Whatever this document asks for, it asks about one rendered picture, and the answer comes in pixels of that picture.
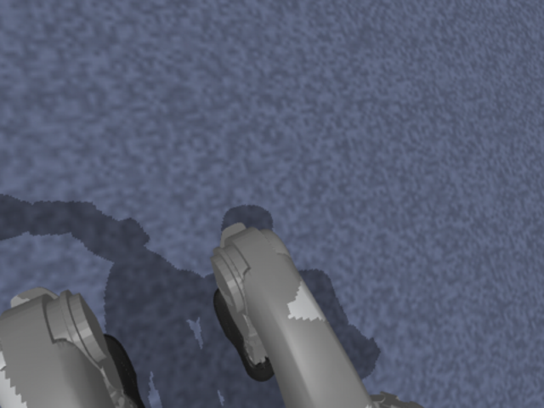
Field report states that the right robot hand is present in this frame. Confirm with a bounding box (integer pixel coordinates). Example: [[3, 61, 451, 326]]
[[370, 391, 424, 408]]

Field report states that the right robot foot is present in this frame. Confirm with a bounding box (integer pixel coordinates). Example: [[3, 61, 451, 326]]
[[213, 288, 274, 382]]

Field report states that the left robot foot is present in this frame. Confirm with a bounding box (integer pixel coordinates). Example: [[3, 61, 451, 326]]
[[104, 334, 145, 408]]

